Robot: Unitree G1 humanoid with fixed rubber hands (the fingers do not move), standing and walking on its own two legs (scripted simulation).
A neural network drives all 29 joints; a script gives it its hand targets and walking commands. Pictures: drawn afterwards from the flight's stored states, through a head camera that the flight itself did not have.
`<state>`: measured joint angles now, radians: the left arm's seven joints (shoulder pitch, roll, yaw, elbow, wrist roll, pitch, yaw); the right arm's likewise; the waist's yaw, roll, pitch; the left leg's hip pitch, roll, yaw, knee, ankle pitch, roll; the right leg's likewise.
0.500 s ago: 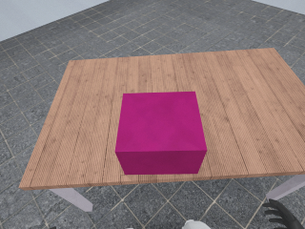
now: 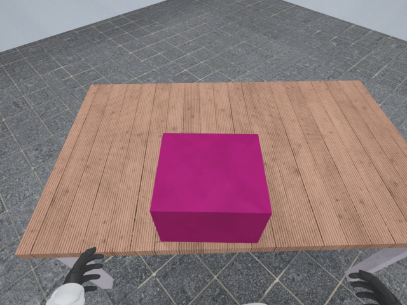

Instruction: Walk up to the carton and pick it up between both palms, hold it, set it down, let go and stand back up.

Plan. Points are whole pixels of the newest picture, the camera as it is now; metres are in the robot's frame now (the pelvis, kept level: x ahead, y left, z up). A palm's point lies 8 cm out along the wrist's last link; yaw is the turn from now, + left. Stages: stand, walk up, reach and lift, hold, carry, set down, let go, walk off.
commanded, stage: reach and lift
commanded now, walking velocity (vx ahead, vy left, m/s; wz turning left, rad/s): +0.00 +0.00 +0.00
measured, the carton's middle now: (209, 187) +0.41 +0.00 -0.08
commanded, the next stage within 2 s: none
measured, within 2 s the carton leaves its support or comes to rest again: neither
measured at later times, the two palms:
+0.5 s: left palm (71, 288) +0.17 +0.27 -0.05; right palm (359, 296) +0.14 -0.25 -0.04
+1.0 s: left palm (74, 277) +0.19 +0.27 -0.03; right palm (338, 285) +0.16 -0.22 -0.03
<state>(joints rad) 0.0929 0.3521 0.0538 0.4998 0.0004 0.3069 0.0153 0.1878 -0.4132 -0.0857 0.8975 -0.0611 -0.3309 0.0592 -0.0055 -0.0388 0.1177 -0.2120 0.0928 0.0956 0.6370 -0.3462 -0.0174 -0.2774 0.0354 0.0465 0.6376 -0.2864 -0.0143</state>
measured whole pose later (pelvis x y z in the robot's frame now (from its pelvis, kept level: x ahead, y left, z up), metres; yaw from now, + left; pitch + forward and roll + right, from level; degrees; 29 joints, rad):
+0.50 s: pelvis +0.01 +0.00 +0.01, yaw +0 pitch -7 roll +0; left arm 0.19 0.32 0.05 0.51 0.00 -0.01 -0.02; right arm 0.25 -0.27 -0.04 0.74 0.03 -0.41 0.02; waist 0.01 -0.04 0.12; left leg -0.08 0.08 0.10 0.49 -0.29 -0.03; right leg -0.14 0.03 0.05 0.49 -0.23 -0.01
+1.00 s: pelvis +0.02 +0.01 +0.01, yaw +0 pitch -6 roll +0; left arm 0.19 0.32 0.03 0.61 -0.12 -0.37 -0.05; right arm 0.26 -0.19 0.03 0.71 0.13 -0.56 0.00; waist 0.01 -0.04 0.12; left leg -0.08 0.08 0.10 0.48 -0.29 -0.03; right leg -0.14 0.03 0.05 0.48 -0.24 -0.01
